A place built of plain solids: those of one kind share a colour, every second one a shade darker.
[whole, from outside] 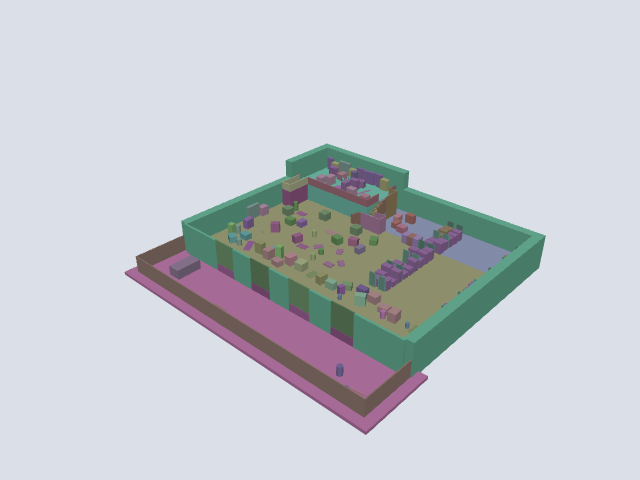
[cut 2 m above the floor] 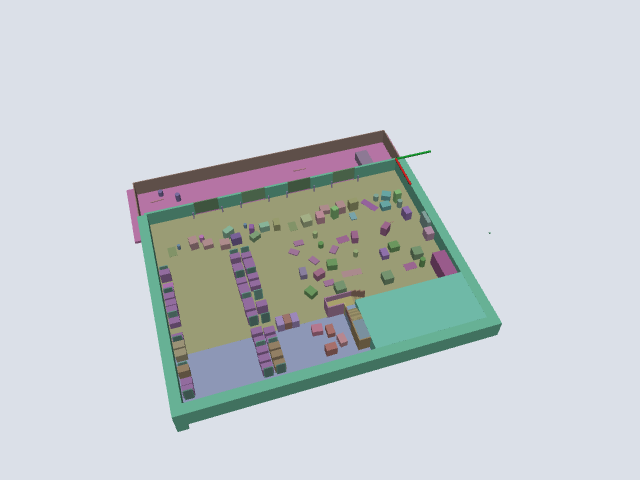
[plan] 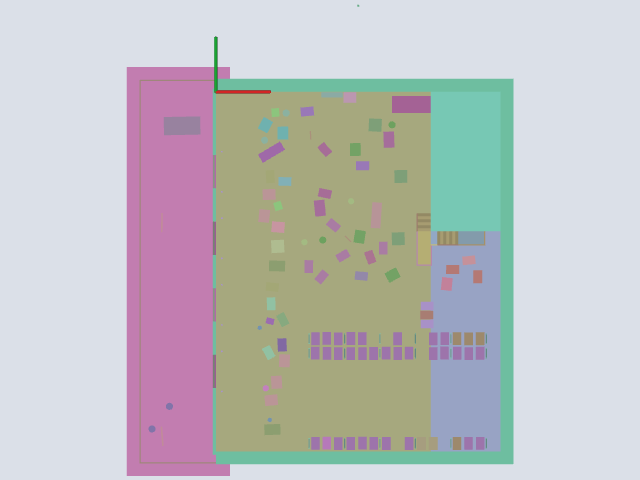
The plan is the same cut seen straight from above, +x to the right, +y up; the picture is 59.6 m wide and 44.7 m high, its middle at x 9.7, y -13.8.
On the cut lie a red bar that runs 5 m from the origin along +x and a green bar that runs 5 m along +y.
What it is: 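A quarter-turn stair round an office block's corner; 7 risers of 0.165 m up to a corner landing, a quarter left, and 8 more up to a deck 2.48 m over the floor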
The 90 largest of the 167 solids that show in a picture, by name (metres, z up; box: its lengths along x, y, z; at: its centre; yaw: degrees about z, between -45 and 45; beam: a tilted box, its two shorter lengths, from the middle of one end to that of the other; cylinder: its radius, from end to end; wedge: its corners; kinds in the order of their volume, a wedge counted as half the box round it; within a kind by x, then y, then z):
{
 "floor_hall_tile_1": {"box": [20.0, 33.5, 1.45], "at": [10.01, -16.74, -0.72]},
 "wall_concrete_1": {"box": [0.3, 6.2, 4.65], "at": [-0.14, -30.69, 0.88]},
 "wall_concrete_2": {"box": [0.3, 3.1, 4.65], "at": [-0.14, -22.94, 0.88]},
 "wall_concrete_3": {"box": [0.3, 3.1, 4.65], "at": [-0.14, -16.74, 0.88]},
 "wall_concrete_4": {"box": [0.3, 3.1, 4.65], "at": [-0.14, -10.54, 0.88]},
 "wall_concrete_5": {"box": [0.3, 6.2, 4.65], "at": [-0.14, -2.79, 0.88]},
 "wall_concrete_6": {"box": [21.2, 1.2, 4.65], "at": [10.61, 0.61, 0.88]},
 "wall_concrete_7": {"box": [27.7, 1.2, 4.65], "at": [13.86, -34.09, 0.88]},
 "wall_concrete_8": {"box": [8.9, 1.2, 6.08], "at": [23.26, 0.61, 2.64]},
 "wall_concrete_9": {"box": [1.2, 22.9, 3.6], "at": [27.11, -23.24, 1.4]},
 "wall_concrete_10": {"box": [1.2, 15.4, 6.08], "at": [27.11, -6.49, 2.64]},
 "floor_deck_floorboards_1": {"box": [6.5, 13.0, 2.88], "at": [23.26, -6.49, 1.04]},
 "yard_yard_concrete_1": {"box": [9.6, 38.1, 0.4], "at": [-3.49, -16.74, -1.25]},
 "floor_halle_tile_1": {"box": [6.5, 20.5, 0.4], "at": [23.26, -23.24, -0.2]},
 "load_cartons_1": {"box": [0.8, 1.2, 1.33], "at": [9.26, -24.34, 0.67]},
 "load_cartons_2": {"box": [0.8, 1.2, 1.5], "at": [9.28, -32.74, 0.75]},
 "load_cartons_3": {"box": [0.8, 1.2, 1.06], "at": [9.28, -23.0, 0.53]},
 "load_cartons_4": {"box": [0.8, 1.2, 1.1], "at": [10.33, -22.96, 0.55]},
 "load_cartons_5": {"box": [0.8, 1.2, 1.52], "at": [11.4, -24.38, 0.76]},
 "load_cartons_6": {"box": [0.8, 1.2, 1.59], "at": [11.4, -23.0, 0.79]},
 "load_cartons_7": {"box": [0.8, 1.2, 1.26], "at": [12.57, -32.75, 0.63]},
 "load_cartons_8": {"box": [0.8, 1.2, 1.04], "at": [12.58, -22.97, 0.52]},
 "load_cartons_9": {"box": [0.8, 1.2, 1.37], "at": [13.65, -32.71, 0.68]},
 "load_cartons_10": {"box": [0.8, 1.2, 1.59], "at": [14.7, -32.73, 0.79]},
 "load_cartons_11": {"box": [0.8, 1.2, 1.43], "at": [14.7, -24.37, 0.72]},
 "load_cartons_12": {"box": [0.8, 1.2, 1.06], "at": [15.86, -24.33, 0.53]},
 "load_cartons_13": {"box": [0.8, 1.2, 1.43], "at": [16.93, -23.0, 0.72]},
 "load_cartons_14": {"box": [0.8, 1.2, 1.49], "at": [16.94, -24.37, 0.74]},
 "load_cartons_15": {"box": [0.8, 1.2, 1.39], "at": [17.99, -24.34, 0.7]},
 "load_cartons_16": {"box": [0.8, 1.2, 1.5], "at": [20.25, -24.38, 0.75]},
 "load_cartons_17": {"box": [0.8, 1.2, 1.27], "at": [21.3, -24.32, 0.63]},
 "load_cartons_18": {"box": [1.2, 0.8, 1.61], "at": [21.77, -7.73, 3.28], "yaw": -0.3},
 "load_cartons_19": {"box": [0.8, 1.2, 1.23], "at": [22.48, -24.34, 0.61]},
 "load_cartons_20": {"box": [0.8, 1.2, 1.48], "at": [23.4, -7.99, 3.21], "yaw": 0.4},
 "load_cartons_21": {"box": [0.8, 1.2, 1.21], "at": [23.55, -24.38, 0.61]},
 "load_cartons_22": {"box": [0.8, 1.2, 1.17], "at": [24.61, -32.74, 0.59]},
 "load_cartons_23": {"box": [0.8, 1.2, 1.24], "at": [24.61, -24.35, 0.62]},
 "load_cartons_24": {"box": [0.8, 1.2, 1.36], "at": [24.88, -2.74, 3.15], "yaw": -4.4},
 "fence_metal_1": {"box": [0.12, 35.74, 2.6], "at": [-7.05, -16.74, -0.15]},
 "fence_metal_2": {"box": [7.24, 0.12, 2.6], "at": [-3.49, -34.55, -0.15]},
 "fence_metal_3": {"box": [7.24, 0.12, 2.6], "at": [-3.49, 1.07, -0.15]},
 "floor_gangwaydeck_metal_1": {"box": [3.6, 1.6, 2.52], "at": [18.21, -1.18, 1.21]},
 "floor_qtop_floorboards_1": {"box": [2.4, 1.2, 2.88], "at": [23.77, -13.59, 1.04]},
 "skip_yard_1": {"box": [3.4, 1.7, 1.24], "at": [-3.14, -3.17, -0.43], "yaw": 1.0},
 "floor_qcorner_floorboards_1": {"box": [1.2, 3.1, 1.55], "at": [19.41, -14.54, 0.38]},
 "load_crate_1": {"box": [1.2, 1.0, 1.24], "at": [12.48, -0.53, 0.62]},
 "load_crate_2": {"box": [1.0, 1.2, 1.17], "at": [21.43, -9.11, 3.06], "yaw": -2.2},
 "load_crate_3": {"box": [1.2, 1.0, 0.86], "at": [22.03, -2.88, 2.91], "yaw": -0.1},
 "load_crate_4": {"box": [1.2, 1.0, 1.25], "at": [22.42, -4.27, 3.1], "yaw": -1.5},
 "floor_sill_concrete_1": {"box": [0.3, 3.1, 1.45], "at": [-0.14, -26.04, -0.72]},
 "floor_sill_concrete_2": {"box": [0.3, 3.1, 1.45], "at": [-0.14, -19.84, -0.72]},
 "floor_sill_concrete_3": {"box": [0.3, 3.1, 1.45], "at": [-0.14, -13.64, -0.72]},
 "floor_sill_concrete_4": {"box": [0.3, 3.1, 1.45], "at": [-0.14, -7.44, -0.72]},
 "floor_qbase_floorboards_1": {"box": [2.56, 1.32, 1.55], "at": [21.29, -13.65, 0.38]},
 "load_bales_1": {"box": [0.8, 1.2, 1.59], "at": [22.46, -32.76, 0.79]},
 "load_bales_2": {"box": [0.8, 1.2, 1.23], "at": [22.46, -22.99, 0.62]},
 "load_bales_3": {"box": [0.8, 1.2, 1.34], "at": [23.54, -23.01, 0.67]},
 "load_bales_4": {"box": [0.8, 1.2, 1.2], "at": [24.61, -23.0, 0.6]},
 "shutter_metal_1": {"box": [0.12, 3.1, 3.3], "at": [-0.19, -26.04, 1.65]},
 "shutter_metal_2": {"box": [0.12, 3.1, 3.3], "at": [-0.19, -19.84, 1.65]},
 "shutter_metal_3": {"box": [0.12, 3.1, 3.3], "at": [-0.19, -13.64, 1.65]},
 "shutter_metal_4": {"box": [0.12, 3.1, 3.3], "at": [-0.19, -7.44, 1.65]},
 "load_drums_fore_1": {"box": [1.2, 1.2, 1.04], "at": [14.84, -3.1, 0.52], "yaw": -2.4},
 "load_drums_fore_2": {"box": [1.2, 1.2, 1.05], "at": [16.99, -13.69, 0.52], "yaw": 1.5},
 "load_drums_fore_3": {"box": [1.2, 1.2, 1.04], "at": [17.23, -7.88, 0.52], "yaw": 1.1},
 "load_crate_hall_1": {"box": [1.2, 1.0, 1.21], "at": [4.96, -9.56, 0.61], "yaw": 2.2},
 "load_crate_hall_2": {"box": [1.2, 1.0, 1.19], "at": [5.16, -28.72, 0.59], "yaw": 5.3},
 "load_crate_hall_3": {"box": [1.0, 1.2, 0.94], "at": [6.39, -25.05, 0.47], "yaw": -2.2},
 "shelf_1": {"box": [2.0, 0.5, 1.91], "at": [10.82, -0.28, 0.95]},
 "shelf_2": {"box": [0.5, 2.0, 1.97], "at": [26.22, -3.79, 3.46]},
 "load_bales_hall_1": {"box": [0.8, 1.2, 1.5], "at": [5.07, -7.9, 0.75], "yaw": 3.4},
 "load_bales_hall_2": {"box": [1.2, 0.8, 1.11], "at": [5.26, -18.18, 0.56], "yaw": -6.5},
 "load_bales_barred_1": {"box": [1.2, 0.8, 1.3], "at": [19.68, -21.63, 0.65]},
 "load_bales_barred_2": {"box": [1.2, 0.8, 1.22], "at": [19.68, -19.95, 0.61]},
 "load_sacks_1": {"box": [0.84, 1.22, 1.09], "at": [19.16, -32.76, 0.54]},
 "load_sacks_2": {"box": [0.84, 1.22, 1.17], "at": [20.24, -32.74, 0.58]},
 "stillage_fore_1": {"box": [1.0, 1.2, 0.87], "at": [12.99, -5.37, 0.43], "yaw": 1.0},
 "stillage_fore_2": {"box": [1.0, 1.2, 0.94], "at": [13.39, -13.5, 0.47], "yaw": -9.2},
 "pallets_1": {"box": [0.8, 1.2, 1.56], "at": [26.07, -11.33, 3.26]},
 "load_drums_hall_1": {"box": [1.2, 1.2, 1.04], "at": [5.76, -14.4, 0.52], "yaw": 2.8},
 "ibc_hall_1": {"box": [1.2, 1.0, 1.16], "at": [5.8, -12.6, 0.58], "yaw": -4.5},
 "load_sacks_fore_1": {"box": [1.22, 0.84, 1.3], "at": [8.51, -1.84, 0.65], "yaw": 5.0},
 "load_sacks_hall_1": {"box": [0.84, 1.22, 1.27], "at": [6.18, -23.57, 0.63], "yaw": 2.7},
 "load_cartons_hall_1": {"box": [0.8, 1.2, 1.32], "at": [4.92, -24.28, 0.66], "yaw": 28.9},
 "pallets_fore_1": {"box": [0.8, 1.2, 1.3], "at": [10.15, -5.38, 0.65], "yaw": 41.3},
 "load_sacks_nook_1": {"box": [0.84, 1.22, 1.2], "at": [24.38, -17.22, 0.6], "yaw": 0.4},
 "load_sacks_barred_1": {"box": [1.2, 0.8, 1.27], "at": [19.64, -20.79, 0.63]},
 "stillage_1": {"box": [1.2, 1.0, 0.94], "at": [24.73, -4.49, 2.95], "yaw": -6.0},
 "rail_qtop_1": {"box": [2.52, 0.12, 3.58], "at": [23.83, -14.25, 1.79]},
 "stillage_hall_1": {"box": [1.0, 1.2, 0.85], "at": [4.62, -3.1, 0.42], "yaw": -28.4}
}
